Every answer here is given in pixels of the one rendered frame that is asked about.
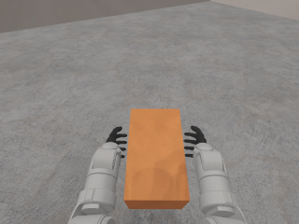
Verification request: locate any robot left upper arm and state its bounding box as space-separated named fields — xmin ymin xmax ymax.
xmin=68 ymin=214 xmax=116 ymax=224

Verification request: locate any robot left hand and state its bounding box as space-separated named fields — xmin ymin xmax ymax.
xmin=106 ymin=126 xmax=127 ymax=159

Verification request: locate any robot right hand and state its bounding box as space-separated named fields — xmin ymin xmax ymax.
xmin=183 ymin=126 xmax=206 ymax=158

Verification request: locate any right robot forearm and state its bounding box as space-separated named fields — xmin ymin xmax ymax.
xmin=192 ymin=143 xmax=248 ymax=224

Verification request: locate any carton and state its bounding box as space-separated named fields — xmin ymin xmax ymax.
xmin=123 ymin=108 xmax=190 ymax=209

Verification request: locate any left robot forearm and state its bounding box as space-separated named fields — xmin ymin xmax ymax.
xmin=67 ymin=142 xmax=121 ymax=224

